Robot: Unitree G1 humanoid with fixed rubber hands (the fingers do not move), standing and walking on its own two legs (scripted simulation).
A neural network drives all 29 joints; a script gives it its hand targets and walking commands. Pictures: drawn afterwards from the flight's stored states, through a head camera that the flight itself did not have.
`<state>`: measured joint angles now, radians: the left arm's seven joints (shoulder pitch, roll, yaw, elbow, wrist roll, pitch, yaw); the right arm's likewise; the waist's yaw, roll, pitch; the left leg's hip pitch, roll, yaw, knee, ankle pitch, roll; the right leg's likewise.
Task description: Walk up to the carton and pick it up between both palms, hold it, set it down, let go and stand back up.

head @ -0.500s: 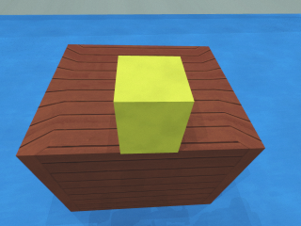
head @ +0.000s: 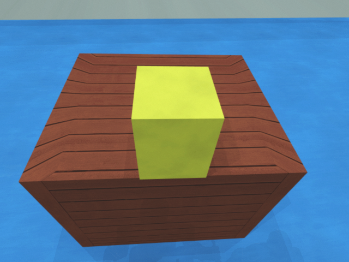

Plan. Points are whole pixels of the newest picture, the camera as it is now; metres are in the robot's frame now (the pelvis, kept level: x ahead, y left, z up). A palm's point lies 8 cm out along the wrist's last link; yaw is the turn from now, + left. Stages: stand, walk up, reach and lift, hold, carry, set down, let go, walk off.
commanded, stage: stand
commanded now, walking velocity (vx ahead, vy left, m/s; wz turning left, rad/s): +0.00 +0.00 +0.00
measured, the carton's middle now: (173, 124) +0.48 +0.01 +0.03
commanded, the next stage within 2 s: none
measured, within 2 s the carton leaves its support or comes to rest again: neither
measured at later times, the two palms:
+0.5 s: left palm out of the picture +0.05 +0.27 -0.13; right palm out of the picture +0.04 -0.29 -0.11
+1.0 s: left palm out of the picture +0.04 +0.27 -0.13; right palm out of the picture +0.03 -0.29 -0.12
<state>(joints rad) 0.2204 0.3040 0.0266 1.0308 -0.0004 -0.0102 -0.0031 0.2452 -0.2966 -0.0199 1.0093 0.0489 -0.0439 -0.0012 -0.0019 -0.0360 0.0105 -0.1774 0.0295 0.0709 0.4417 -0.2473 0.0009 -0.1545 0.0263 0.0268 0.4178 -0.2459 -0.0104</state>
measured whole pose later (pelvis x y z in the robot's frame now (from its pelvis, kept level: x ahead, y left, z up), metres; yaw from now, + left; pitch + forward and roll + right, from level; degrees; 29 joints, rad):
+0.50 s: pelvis +0.00 +0.00 +0.00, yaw +0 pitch -1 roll +0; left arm 0.21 0.30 0.02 1.05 0.00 -0.02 0.00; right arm 0.25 -0.30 -0.02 1.03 0.05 -0.04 0.00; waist 0.00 -0.03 0.00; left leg -0.17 0.03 0.07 0.44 -0.24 0.00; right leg -0.15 0.03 0.03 0.42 -0.24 -0.01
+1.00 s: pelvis -0.01 +0.00 +0.00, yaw +0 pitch -2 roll +0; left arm 0.21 0.30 0.02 1.08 0.00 -0.02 0.00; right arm 0.25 -0.30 -0.02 1.04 0.05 -0.04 0.00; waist 0.00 -0.03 0.00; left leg -0.17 0.03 0.07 0.43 -0.23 0.00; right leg -0.15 0.03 0.03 0.42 -0.24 -0.01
